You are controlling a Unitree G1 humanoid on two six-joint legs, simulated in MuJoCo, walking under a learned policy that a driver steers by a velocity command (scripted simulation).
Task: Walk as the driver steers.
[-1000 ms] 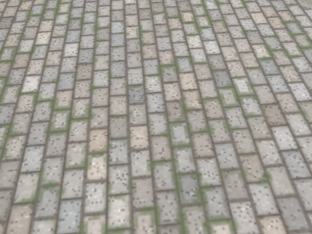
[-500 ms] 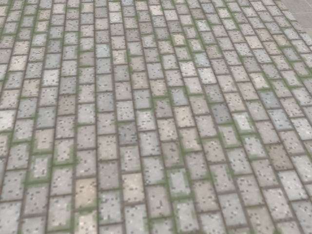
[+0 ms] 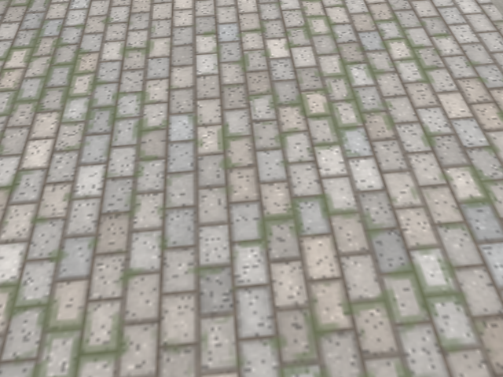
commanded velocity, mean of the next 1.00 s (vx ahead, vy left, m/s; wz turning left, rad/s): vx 0.50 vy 0.00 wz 0.42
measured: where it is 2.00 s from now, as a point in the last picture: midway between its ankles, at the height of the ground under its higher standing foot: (195, 203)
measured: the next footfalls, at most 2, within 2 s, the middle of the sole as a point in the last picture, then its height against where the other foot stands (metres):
left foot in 0.38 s outside the picture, level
right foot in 0.86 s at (249, 301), level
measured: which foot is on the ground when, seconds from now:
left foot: up 0.00-0.36, down 0.38-0.88, up 0.90-1.00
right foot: down 0.00-0.40, up 0.42-0.84, down 0.86-1.00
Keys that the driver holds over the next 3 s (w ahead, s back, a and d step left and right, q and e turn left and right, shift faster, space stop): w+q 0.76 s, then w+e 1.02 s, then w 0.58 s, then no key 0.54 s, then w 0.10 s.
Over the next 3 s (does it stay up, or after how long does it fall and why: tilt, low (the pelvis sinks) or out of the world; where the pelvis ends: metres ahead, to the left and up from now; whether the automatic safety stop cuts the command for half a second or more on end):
stays up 1.44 0.21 -0.01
